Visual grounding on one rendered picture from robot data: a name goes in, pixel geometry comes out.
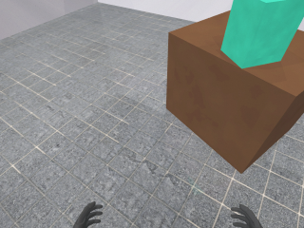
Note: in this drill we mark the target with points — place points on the pedestal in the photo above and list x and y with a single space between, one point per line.
238 112

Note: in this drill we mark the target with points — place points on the carton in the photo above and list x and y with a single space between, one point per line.
258 32

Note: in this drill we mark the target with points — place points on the robot left hand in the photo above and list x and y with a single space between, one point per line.
83 220

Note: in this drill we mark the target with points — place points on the robot right hand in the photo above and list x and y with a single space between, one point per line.
249 217

